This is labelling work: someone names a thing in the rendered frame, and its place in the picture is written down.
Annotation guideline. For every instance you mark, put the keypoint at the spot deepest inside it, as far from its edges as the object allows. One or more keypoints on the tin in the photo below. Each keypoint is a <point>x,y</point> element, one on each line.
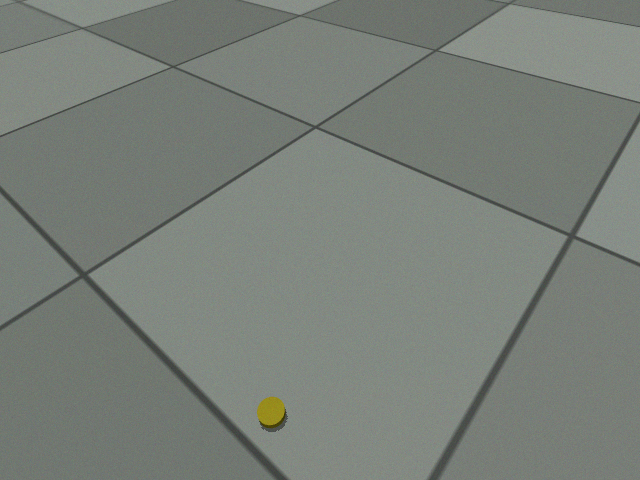
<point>271,412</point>

